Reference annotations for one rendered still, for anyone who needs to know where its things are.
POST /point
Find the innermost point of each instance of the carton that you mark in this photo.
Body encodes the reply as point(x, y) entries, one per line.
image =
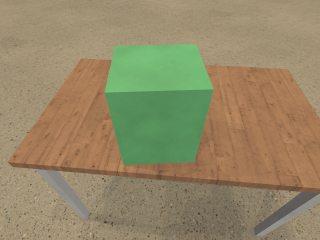
point(158, 98)

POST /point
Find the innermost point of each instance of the table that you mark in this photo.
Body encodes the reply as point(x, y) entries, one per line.
point(260, 132)

